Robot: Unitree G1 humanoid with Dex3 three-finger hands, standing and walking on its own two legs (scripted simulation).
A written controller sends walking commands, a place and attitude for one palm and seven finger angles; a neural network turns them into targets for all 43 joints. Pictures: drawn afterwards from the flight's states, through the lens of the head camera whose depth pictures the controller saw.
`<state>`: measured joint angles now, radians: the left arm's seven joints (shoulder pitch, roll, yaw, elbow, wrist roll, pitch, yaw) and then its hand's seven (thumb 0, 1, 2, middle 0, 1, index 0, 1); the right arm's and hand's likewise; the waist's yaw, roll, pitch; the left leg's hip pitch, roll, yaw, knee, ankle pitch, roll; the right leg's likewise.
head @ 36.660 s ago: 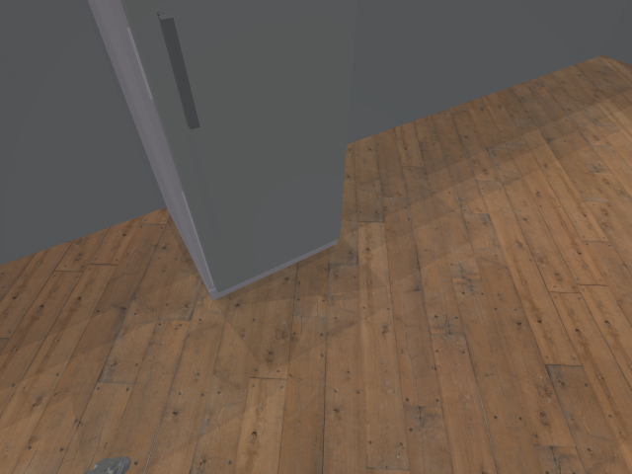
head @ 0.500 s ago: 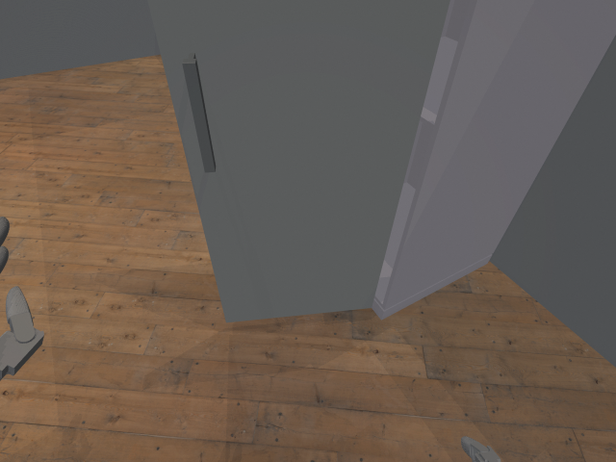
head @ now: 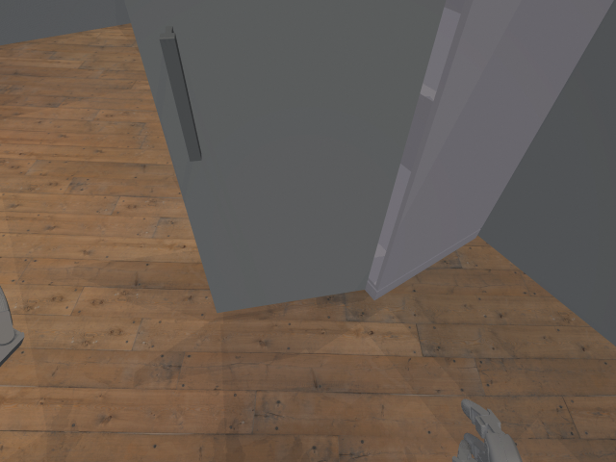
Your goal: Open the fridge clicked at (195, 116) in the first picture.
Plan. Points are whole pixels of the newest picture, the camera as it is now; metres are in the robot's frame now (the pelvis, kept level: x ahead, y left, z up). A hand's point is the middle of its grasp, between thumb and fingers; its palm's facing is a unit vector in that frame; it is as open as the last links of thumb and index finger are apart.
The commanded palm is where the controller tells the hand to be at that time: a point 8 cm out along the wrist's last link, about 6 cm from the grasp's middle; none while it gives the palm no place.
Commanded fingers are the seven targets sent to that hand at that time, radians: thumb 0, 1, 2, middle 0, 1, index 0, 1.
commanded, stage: stop stepping back and stand still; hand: left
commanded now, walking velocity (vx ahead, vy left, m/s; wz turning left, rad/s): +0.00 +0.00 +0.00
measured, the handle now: (183, 99) +0.66 +0.27 +0.13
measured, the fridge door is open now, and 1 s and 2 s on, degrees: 68 68 68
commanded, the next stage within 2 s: let the arm hang, fingers relaxed in 0.14 s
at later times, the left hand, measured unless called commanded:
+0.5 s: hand out of the picture +0.09 +0.20 -0.13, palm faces -0.05 -0.96 -0.28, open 7.4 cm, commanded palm none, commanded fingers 0.00 0.90 0.90 -0.20 -0.30 -0.20 -0.30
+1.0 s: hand out of the picture -0.02 +0.27 -0.15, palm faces +0.04 -0.94 -0.34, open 7.4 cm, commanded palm none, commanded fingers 0.00 0.90 0.90 -0.20 -0.30 -0.20 -0.30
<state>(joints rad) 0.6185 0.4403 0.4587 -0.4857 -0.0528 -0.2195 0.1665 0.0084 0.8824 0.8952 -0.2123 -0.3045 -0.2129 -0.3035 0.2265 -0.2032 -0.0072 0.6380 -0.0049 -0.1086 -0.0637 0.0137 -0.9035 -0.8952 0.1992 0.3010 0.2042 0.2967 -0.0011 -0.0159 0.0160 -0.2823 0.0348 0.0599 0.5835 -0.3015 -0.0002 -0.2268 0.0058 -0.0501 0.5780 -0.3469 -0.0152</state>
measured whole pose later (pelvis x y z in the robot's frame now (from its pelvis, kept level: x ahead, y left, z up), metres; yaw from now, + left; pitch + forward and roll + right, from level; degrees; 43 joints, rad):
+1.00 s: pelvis -0.03 +0.02 +0.01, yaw +2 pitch -1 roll -1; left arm 0.24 0.31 0.03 1.11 0.02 0.01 0.01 0.00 0.91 0.90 -0.20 -0.30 -0.20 -0.30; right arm 0.23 -0.25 -0.01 1.07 -0.03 0.01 0.00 0.01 -0.91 -0.89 0.20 0.30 0.20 0.30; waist 0.01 0.04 0.01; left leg -0.28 -0.01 0.04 0.46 -0.17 0.04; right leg -0.20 -0.03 -0.07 0.43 -0.22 0.00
